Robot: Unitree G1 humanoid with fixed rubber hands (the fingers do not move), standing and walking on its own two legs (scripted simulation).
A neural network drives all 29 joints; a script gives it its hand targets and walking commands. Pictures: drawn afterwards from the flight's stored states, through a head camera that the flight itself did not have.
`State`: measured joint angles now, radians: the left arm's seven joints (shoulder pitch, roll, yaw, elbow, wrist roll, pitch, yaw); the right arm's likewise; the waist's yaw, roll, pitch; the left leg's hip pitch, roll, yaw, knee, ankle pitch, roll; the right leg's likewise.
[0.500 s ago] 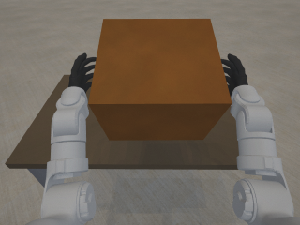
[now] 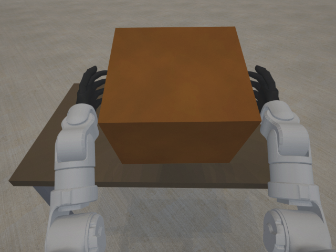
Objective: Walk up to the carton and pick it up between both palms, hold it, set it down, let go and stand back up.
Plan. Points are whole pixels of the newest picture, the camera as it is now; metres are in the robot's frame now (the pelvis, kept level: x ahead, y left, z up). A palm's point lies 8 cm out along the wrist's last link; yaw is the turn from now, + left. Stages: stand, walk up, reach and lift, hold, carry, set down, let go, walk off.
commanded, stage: hold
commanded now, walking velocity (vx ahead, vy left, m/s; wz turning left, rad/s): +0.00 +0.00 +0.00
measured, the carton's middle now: (175, 99) +0.44 +0.01 +0.17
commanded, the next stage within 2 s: none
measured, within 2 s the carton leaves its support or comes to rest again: neither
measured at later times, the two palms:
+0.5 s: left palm (93, 99) +0.37 +0.20 +0.21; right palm (264, 100) +0.38 -0.18 +0.21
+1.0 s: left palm (91, 107) +0.34 +0.20 +0.21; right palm (270, 108) +0.35 -0.19 +0.21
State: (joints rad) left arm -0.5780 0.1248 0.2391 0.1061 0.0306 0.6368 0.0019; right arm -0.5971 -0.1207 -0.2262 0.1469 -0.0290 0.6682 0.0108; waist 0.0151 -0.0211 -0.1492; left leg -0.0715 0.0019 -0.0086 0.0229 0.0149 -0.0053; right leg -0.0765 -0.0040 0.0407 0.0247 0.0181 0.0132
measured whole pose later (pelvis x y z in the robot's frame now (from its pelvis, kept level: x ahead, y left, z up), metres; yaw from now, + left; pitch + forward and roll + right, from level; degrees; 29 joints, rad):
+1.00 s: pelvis +0.00 +0.00 +0.00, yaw +0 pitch +0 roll +0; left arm -0.53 0.12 0.22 0.04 0.03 0.69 0.01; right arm -0.55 -0.12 -0.21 0.09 -0.03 0.72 0.01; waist 0.01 -0.01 -0.12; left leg -0.01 0.00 -0.01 -0.01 0.02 -0.01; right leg -0.02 0.00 0.03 -0.01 0.02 0.01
